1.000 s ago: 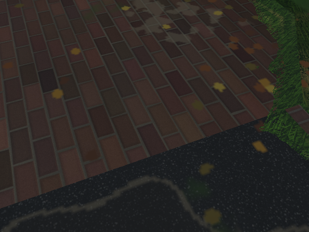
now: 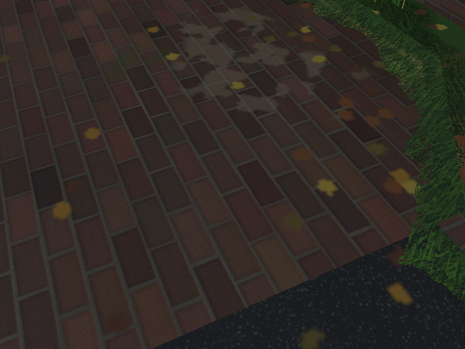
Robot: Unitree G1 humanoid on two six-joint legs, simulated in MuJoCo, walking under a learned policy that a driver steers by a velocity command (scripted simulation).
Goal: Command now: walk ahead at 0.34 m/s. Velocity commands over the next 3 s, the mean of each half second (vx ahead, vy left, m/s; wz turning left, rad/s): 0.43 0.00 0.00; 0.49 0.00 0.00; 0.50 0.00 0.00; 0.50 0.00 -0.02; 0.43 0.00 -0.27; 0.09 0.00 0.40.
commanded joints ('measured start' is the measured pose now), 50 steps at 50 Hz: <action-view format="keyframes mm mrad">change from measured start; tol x32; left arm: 1 112 71 22 8 -2 -10 -3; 32 317 -33 -11 -28 -1 -53 -31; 50 -307 61 23 -220 -18 -47 -57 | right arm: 1 -72 -159 -38 -80 17 -11 -12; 26 -388 -32 -7 -184 24 -40 53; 32 244 -298 -98 -21 2 -39 41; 50 176 -130 -30 34 3 -40 8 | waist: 1 60 96 0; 7 102 -309 96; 27 94 -171 186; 32 -101 290 -346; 50 -57 24 134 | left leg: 1 -114 282 -300 -247 -509 138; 13 -578 137 -68 640 -18 -44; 27 -349 120 20 212 -26 -35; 30 109 49 62 179 -52 34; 32 771 474 -646 52 -273 251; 38 170 297 -240 -127 38 128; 50 229 275 -83 -193 111 104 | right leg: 1 138 13 -43 -105 42 -25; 5 343 25 -62 -409 49 -92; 8 350 -365 594 -730 -430 -230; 26 436 -228 83 -655 303 -144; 30 378 -179 3 -276 815 -92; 32 -240 77 -15 416 -87 6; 34 -409 -9 103 605 -68 -39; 50 -275 -56 -16 -181 507 -17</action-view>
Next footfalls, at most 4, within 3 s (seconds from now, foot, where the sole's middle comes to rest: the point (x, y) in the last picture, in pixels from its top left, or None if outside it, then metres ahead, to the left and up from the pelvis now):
0.12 right None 0.06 -0.13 -0.78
0.62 left None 0.35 0.14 -0.78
1.16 right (273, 300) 0.69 -0.08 -0.78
1.72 left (196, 224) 0.98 0.17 -0.78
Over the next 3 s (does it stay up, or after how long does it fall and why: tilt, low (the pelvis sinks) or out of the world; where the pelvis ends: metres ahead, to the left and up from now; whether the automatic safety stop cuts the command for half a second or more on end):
stays up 1.37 0.03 0.00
